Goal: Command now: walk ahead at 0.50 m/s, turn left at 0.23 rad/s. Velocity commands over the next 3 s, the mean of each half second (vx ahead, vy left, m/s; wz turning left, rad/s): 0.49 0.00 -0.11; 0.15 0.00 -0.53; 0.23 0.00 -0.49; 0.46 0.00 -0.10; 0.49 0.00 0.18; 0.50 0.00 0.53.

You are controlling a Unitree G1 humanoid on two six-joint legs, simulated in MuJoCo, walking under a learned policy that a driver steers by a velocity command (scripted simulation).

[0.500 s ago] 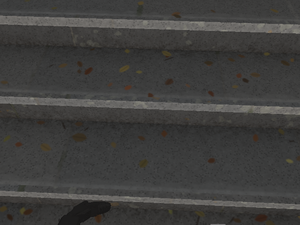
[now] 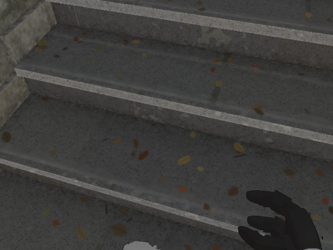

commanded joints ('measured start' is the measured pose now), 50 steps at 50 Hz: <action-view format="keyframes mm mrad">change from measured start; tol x64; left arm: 1 4 61 -5 -34 4 -50 4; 50 -252 107 24 -310 -6 93 33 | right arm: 1 -15 5 5 -40 -15 -10 -9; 50 293 -59 -6 -25 -37 13 -42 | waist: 1 -34 -116 65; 50 -80 -51 -4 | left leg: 1 -175 31 99 143 -73 -3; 6 -369 181 226 -81 -289 0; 13 1229 230 -150 -1028 -169 138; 35 1139 272 425 -1723 603 -3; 38 1200 344 441 -1359 1649 -13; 40 1033 317 374 -857 1206 -76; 41 510 19 345 -356 -83 -178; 50 219 94 38 -18 50 -139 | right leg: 1 85 -243 265 -369 325 -149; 8 195 -222 150 -681 479 -173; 11 304 -273 123 -178 1727 -130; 14 -217 61 206 911 178 10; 27 -1000 61 231 1634 109 -65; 38 -281 75 -69 668 -138 -129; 42 83 -223 1098 -184 141 -364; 50 -221 -20 530 -19 239 -160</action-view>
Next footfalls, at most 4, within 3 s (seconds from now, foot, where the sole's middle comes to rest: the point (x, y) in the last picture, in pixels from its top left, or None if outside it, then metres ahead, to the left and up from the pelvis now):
0.22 left None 0.37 0.13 -0.61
0.78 right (205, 181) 0.61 -0.09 -0.45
1.56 left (180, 77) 0.96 -0.01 -0.29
2.14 right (294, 9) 1.15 -0.43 -0.14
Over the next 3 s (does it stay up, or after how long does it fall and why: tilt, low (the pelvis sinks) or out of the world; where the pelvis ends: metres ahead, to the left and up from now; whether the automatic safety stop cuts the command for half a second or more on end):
stays up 1.47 -0.46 0.78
